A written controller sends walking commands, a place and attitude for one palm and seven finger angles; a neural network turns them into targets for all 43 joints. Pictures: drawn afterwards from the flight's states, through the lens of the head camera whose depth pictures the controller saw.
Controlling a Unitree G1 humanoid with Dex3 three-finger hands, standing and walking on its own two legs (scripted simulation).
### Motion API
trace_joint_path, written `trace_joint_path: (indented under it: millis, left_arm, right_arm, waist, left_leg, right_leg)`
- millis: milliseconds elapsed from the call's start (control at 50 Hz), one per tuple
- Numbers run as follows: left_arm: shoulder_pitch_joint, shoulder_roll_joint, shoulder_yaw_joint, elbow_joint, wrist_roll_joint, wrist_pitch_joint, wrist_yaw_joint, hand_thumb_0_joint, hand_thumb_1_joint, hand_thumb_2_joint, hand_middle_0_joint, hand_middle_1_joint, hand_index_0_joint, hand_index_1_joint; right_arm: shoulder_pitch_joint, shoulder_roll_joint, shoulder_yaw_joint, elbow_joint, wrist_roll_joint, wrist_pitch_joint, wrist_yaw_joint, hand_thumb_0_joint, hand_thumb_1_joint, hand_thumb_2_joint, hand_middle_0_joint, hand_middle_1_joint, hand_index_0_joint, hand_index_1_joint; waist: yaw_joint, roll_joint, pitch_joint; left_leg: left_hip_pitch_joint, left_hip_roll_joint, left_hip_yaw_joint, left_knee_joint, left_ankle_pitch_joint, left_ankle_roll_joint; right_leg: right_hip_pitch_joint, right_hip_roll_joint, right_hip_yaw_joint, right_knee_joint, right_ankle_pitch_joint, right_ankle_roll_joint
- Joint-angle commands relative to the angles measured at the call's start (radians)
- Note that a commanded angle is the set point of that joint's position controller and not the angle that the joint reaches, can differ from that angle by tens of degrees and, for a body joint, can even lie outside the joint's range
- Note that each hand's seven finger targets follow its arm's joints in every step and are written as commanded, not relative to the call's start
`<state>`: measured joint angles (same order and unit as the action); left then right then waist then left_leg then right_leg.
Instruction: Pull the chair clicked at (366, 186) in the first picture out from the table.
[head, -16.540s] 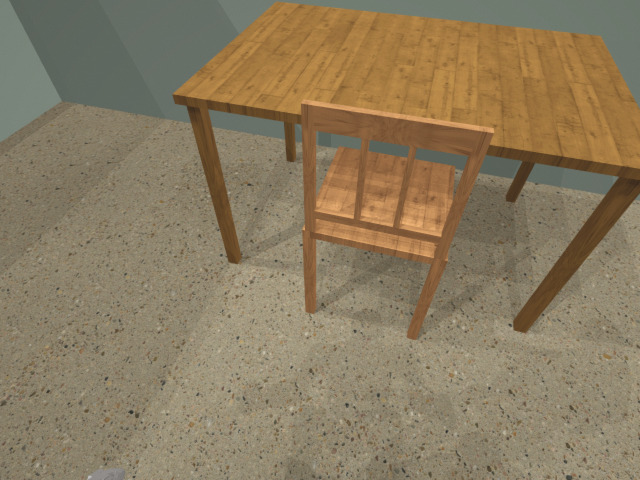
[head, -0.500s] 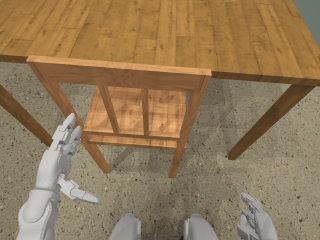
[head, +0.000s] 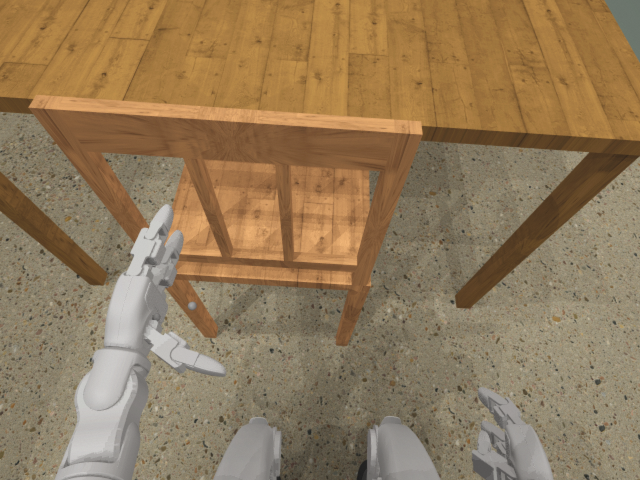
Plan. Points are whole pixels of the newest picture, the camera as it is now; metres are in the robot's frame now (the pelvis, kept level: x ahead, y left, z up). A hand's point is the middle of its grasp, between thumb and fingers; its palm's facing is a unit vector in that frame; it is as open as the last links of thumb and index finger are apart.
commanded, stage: aim the fingers beside a spindle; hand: left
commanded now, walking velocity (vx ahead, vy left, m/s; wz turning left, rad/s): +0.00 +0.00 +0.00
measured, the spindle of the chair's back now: (213, 212) +0.46 +0.17 -0.01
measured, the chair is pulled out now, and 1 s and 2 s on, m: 0.00 0.00 0.00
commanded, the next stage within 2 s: push the fingers through the gap in 0.82 s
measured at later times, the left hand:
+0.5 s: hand (204, 300) +0.32 +0.15 +0.02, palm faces -0.04 -1.00 -0.05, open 16.9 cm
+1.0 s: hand (207, 301) +0.32 +0.15 +0.01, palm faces -0.05 -1.00 -0.04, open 16.9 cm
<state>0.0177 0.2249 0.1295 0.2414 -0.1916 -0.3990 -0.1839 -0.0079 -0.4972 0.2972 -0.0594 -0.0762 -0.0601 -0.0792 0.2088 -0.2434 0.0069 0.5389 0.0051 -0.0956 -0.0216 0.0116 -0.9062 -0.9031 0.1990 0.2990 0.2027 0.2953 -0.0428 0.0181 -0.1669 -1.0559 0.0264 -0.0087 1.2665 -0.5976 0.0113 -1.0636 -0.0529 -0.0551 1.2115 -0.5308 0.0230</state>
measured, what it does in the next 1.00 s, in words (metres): stands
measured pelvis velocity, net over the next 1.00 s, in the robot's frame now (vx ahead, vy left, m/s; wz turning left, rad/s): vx -0.01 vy -0.01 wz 0.00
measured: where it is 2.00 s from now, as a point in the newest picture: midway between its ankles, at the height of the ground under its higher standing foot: outside the picture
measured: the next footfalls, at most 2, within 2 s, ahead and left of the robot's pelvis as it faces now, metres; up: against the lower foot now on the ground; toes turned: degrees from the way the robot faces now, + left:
none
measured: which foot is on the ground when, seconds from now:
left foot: down 0.00-1.00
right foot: down 0.00-1.00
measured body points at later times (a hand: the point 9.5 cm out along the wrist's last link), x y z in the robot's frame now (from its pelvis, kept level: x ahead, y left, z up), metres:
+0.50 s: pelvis +0.00 -0.01 -0.01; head +0.11 -0.01 +0.43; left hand +0.32 +0.20 +0.02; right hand +0.15 -0.26 -0.11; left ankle +0.00 +0.11 -0.63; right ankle +0.02 -0.14 -0.63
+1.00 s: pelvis -0.01 -0.01 -0.01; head +0.11 +0.00 +0.43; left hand +0.32 +0.20 +0.02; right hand +0.15 -0.26 -0.11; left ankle +0.00 +0.11 -0.63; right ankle +0.02 -0.14 -0.63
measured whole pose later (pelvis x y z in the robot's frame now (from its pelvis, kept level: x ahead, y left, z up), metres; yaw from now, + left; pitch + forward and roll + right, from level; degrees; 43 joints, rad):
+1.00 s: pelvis -0.01 -0.01 -0.01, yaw +0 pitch +23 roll -2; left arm -0.07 0.22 0.12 0.33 -0.18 -0.43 -0.17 -0.01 -0.50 0.30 -0.06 -0.08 -0.06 -0.08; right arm 0.20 -0.25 0.00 0.55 0.01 -0.06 -0.02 0.01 -0.91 -0.90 0.20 0.30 0.20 0.30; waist -0.04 0.02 -0.17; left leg -1.10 0.03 -0.01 1.30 -0.60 0.00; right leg -1.11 -0.05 -0.05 1.25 -0.53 0.01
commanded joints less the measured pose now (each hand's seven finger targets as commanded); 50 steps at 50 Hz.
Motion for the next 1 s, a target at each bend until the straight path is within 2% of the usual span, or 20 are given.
trace_joint_path:
  millis: [0,80,200,240,280,320,360,400,440,500,640,660,680,700,740,780,820,880,940,980]
  left_arm:
    - [-0.178,0.107,0.047,-0.191,-0.005,-0.081,0.007,0.0,-0.5,0.3,-0.06,-0.08,-0.06,-0.08]
    - [-0.166,0.095,0.041,-0.176,-0.005,-0.081,0.011,0.0,-0.5,0.3,-0.06,-0.08,-0.06,-0.08]
    - [-0.192,0.09,0.042,-0.144,0.001,-0.092,0.026,0.0,-0.5,0.3,-0.06,-0.08,-0.06,-0.08]
    - [-0.196,0.131,0.08,-0.135,0.006,-0.099,0.032,0.0,-0.5,0.3,-0.06,-0.08,-0.06,-0.08]
    - [-0.214,0.14,0.09,-0.149,0.004,-0.107,0.028,0.0,-0.5,0.3,-0.06,-0.08,-0.06,-0.08]
    - [-0.195,0.109,0.06,-0.169,-0.004,-0.11,0.019,0.0,-0.5,0.3,-0.06,-0.08,-0.06,-0.08]
    - [-0.176,0.128,0.077,-0.165,-0.008,-0.108,0.013,0.0,-0.5,0.3,-0.06,-0.08,-0.06,-0.08]
    - [-0.204,0.085,0.027,-0.151,-0.01,-0.101,0.004,0.0,-0.5,0.3,-0.06,-0.08,-0.06,-0.08]
    - [-0.217,0.117,0.057,-0.126,-0.009,-0.1,0.004,0.0,-0.5,0.3,-0.06,-0.08,-0.06,-0.08]
    - [-0.213,0.102,0.05,-0.124,-0.013,-0.103,-0.003,0.0,-0.5,0.3,-0.06,-0.08,-0.06,-0.08]
    - [-0.182,0.15,0.099,-0.137,-0.015,-0.113,-0.001,0.0,-0.5,0.3,-0.06,-0.08,-0.06,-0.08]
    - [-0.207,0.118,0.063,-0.151,-0.014,-0.113,-0.005,0.0,-0.5,0.3,-0.06,-0.08,-0.06,-0.08]
    - [-0.183,0.127,0.078,-0.145,-0.017,-0.112,-0.004,0.0,-0.5,0.3,-0.06,-0.08,-0.06,-0.08]
    - [-0.203,0.104,0.047,-0.14,-0.014,-0.11,-0.006,0.0,-0.5,0.3,-0.06,-0.08,-0.06,-0.08]
    - [-0.237,0.094,0.03,-0.142,-0.013,-0.109,-0.004,0.0,-0.5,0.3,-0.06,-0.08,-0.06,-0.08]
    - [-0.233,0.111,0.053,-0.117,-0.011,-0.105,0.0,0.0,-0.5,0.3,-0.06,-0.08,-0.06,-0.08]
    - [-0.245,0.114,0.052,-0.144,-0.009,-0.111,0.003,0.0,-0.5,0.3,-0.06,-0.08,-0.06,-0.08]
    - [-0.224,0.107,0.043,-0.14,-0.003,-0.104,0.01,0.0,-0.5,0.3,-0.06,-0.08,-0.06,-0.08]
    - [-0.312,0.136,0.064,-0.124,0.005,-0.107,0.026,0.0,-0.5,0.3,-0.06,-0.08,-0.06,-0.08]
    - [-0.321,0.128,0.066,-0.099,0.005,-0.108,0.028,0.0,-0.5,0.3,-0.06,-0.08,-0.06,-0.08]
  right_arm:
    - [0.014,-0.15,-0.063,-0.118,0.004,-0.04,-0.009,0.0,-0.9,-0.9,0.2,0.3,0.2,0.3]
    - [0.017,-0.146,-0.067,-0.116,0.003,-0.031,-0.004,0.0,-0.9,-0.9,0.2,0.3,0.2,0.3]
    - [0.013,-0.143,-0.067,-0.113,0.002,-0.018,0.002,0.0,-0.9,-0.9,0.2,0.3,0.2,0.3]
    - [0.013,-0.147,-0.067,-0.113,0.001,-0.013,0.0,0.0,-0.9,-0.9,0.2,0.3,0.2,0.3]
    - [0.013,-0.144,-0.067,-0.111,0.002,-0.01,0.0,0.0,-0.9,-0.9,0.2,0.3,0.2,0.3]
    - [0.009,-0.139,-0.068,-0.118,0.005,-0.012,0.001,0.0,-0.9,-0.9,0.2,0.3,0.2,0.3]
    - [0.014,-0.144,-0.068,-0.116,0.007,-0.012,0.0,0.0,-0.9,-0.9,0.2,0.3,0.2,0.3]
    - [0.011,-0.142,-0.065,-0.115,0.008,-0.012,0.0,0.0,-0.9,-0.9,0.2,0.3,0.2,0.3]
    - [0.013,-0.149,-0.067,-0.105,0.007,-0.013,-0.006,0.0,-0.9,-0.9,0.2,0.3,0.2,0.3]
    - [0.012,-0.145,-0.067,-0.109,0.008,-0.018,-0.006,0.0,-0.9,-0.9,0.2,0.3,0.2,0.3]
    - [0.008,-0.146,-0.067,-0.114,0.008,-0.017,-0.006,0.0,-0.9,-0.9,0.2,0.3,0.2,0.3]
    - [0.004,-0.142,-0.064,-0.114,0.007,-0.018,-0.002,0.0,-0.9,-0.9,0.2,0.3,0.2,0.3]
    - [0.006,-0.143,-0.067,-0.114,0.009,-0.019,-0.002,0.0,-0.9,-0.9,0.2,0.3,0.2,0.3]
    - [0.005,-0.146,-0.065,-0.113,0.009,-0.018,-0.003,0.0,-0.9,-0.9,0.2,0.3,0.2,0.3]
    - [0.005,-0.149,-0.065,-0.112,0.007,-0.021,-0.004,0.0,-0.9,-0.9,0.2,0.3,0.2,0.3]
    - [0.009,-0.153,-0.066,-0.108,0.008,-0.02,-0.006,0.0,-0.9,-0.9,0.2,0.3,0.2,0.3]
    - [0.007,-0.151,-0.067,-0.11,0.007,-0.022,-0.007,0.0,-0.9,-0.9,0.2,0.3,0.2,0.3]
    - [0.004,-0.148,-0.065,-0.115,0.006,-0.017,-0.004,0.0,-0.9,-0.9,0.2,0.3,0.2,0.3]
    - [0.006,-0.154,-0.063,-0.101,0.005,-0.014,-0.008,0.0,-0.9,-0.9,0.2,0.3,0.2,0.3]
    - [0.005,-0.15,-0.062,-0.098,0.003,-0.014,-0.008,0.0,-0.9,-0.9,0.2,0.3,0.2,0.3]
  waist:
    - [-0.011,0.03,-0.351]
    - [-0.007,0.019,-0.384]
    - [-0.01,-0.002,-0.37]
    - [-0.005,-0.008,-0.373]
    - [0.0,0.009,-0.383]
    - [-0.002,0.016,-0.399]
    - [-0.001,0.009,-0.403]
    - [-0.024,-0.002,-0.363]
    - [-0.023,-0.01,-0.352]
    - [-0.013,-0.004,-0.36]
    - [0.0,0.0,-0.378]
    - [-0.008,0.027,-0.377]
    - [-0.002,0.02,-0.367]
    - [-0.019,0.007,-0.354]
    - [-0.027,0.019,-0.346]
    - [-0.023,-0.01,-0.339]
    - [-0.012,0.011,-0.369]
    - [-0.007,0.026,-0.366]
    - [-0.028,-0.008,-0.348]
    - [-0.022,0.009,-0.356]
  left_leg:
    - [0.227,-0.012,-0.028,-0.177,0.387,-0.005]
    - [0.224,-0.015,-0.018,-0.163,0.41,-0.002]
    - [0.174,-0.02,-0.009,-0.147,0.375,0.001]
    - [0.161,-0.02,-0.009,-0.146,0.37,0.002]
    - [0.17,-0.021,-0.006,-0.149,0.377,0.001]
    - [0.186,-0.021,-0.002,-0.149,0.386,0.003]
    - [0.181,-0.02,-0.005,-0.151,0.392,0.002]
    - [0.166,-0.022,-0.004,-0.149,0.357,0.005]
    - [0.153,-0.021,-0.007,-0.141,0.336,0.007]
    - [0.152,-0.025,-0.003,-0.146,0.33,0.005]
    - [0.154,-0.024,-0.001,-0.148,0.355,0.005]
    - [0.163,-0.025,-0.003,-0.151,0.351,0.004]
    - [0.167,-0.023,-0.002,-0.152,0.346,0.003]
    - [0.168,-0.022,-0.006,-0.151,0.339,0.004]
    - [0.166,-0.022,-0.012,-0.148,0.324,0.006]
    - [0.157,-0.022,-0.012,-0.149,0.308,0.004]
    - [0.169,-0.023,-0.012,-0.15,0.323,0.003]
    - [0.182,-0.022,-0.015,-0.157,0.336,0.001]
    - [0.158,-0.021,-0.021,-0.146,0.306,0.005]
    - [0.158,-0.024,-0.015,-0.146,0.291,0.004]
  right_leg:
    - [0.214,0.037,-0.01,-0.117,0.273,-0.046]
    - [0.238,0.036,-0.002,-0.114,0.314,-0.043]
    - [0.242,0.034,0.008,-0.108,0.311,-0.042]
    - [0.247,0.036,0.01,-0.103,0.31,-0.043]
    - [0.261,0.035,0.014,-0.105,0.32,-0.044]
    - [0.271,0.035,0.017,-0.11,0.332,-0.042]
    - [0.276,0.036,0.016,-0.108,0.337,-0.043]
    - [0.256,0.034,0.015,-0.121,0.312,-0.038]
    - [0.236,0.037,0.017,-0.12,0.286,-0.039]
    - [0.253,0.033,0.019,-0.122,0.285,-0.04]
    - [0.275,0.036,0.023,-0.117,0.31,-0.042]
    - [0.262,0.035,0.02,-0.115,0.304,-0.042]
    - [0.253,0.035,0.018,-0.119,0.292,-0.042]
    - [0.236,0.037,0.014,-0.12,0.285,-0.041]
    - [0.209,0.037,0.01,-0.117,0.258,-0.042]
    - [0.209,0.038,0.011,-0.121,0.244,-0.041]
    - [0.225,0.034,0.013,-0.116,0.258,-0.044]
    - [0.214,0.036,0.007,-0.112,0.257,-0.045]
    - [0.194,0.038,0.007,-0.111,0.231,-0.043]
    - [0.198,0.038,0.013,-0.118,0.218,-0.043]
